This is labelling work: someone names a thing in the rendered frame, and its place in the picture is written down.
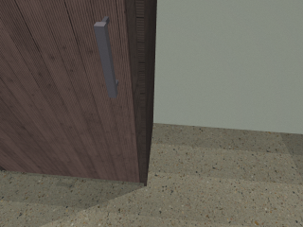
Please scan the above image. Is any handle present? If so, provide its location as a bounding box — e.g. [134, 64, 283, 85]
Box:
[93, 16, 119, 98]

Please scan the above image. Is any wardrobe door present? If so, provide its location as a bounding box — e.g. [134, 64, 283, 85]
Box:
[0, 0, 140, 183]

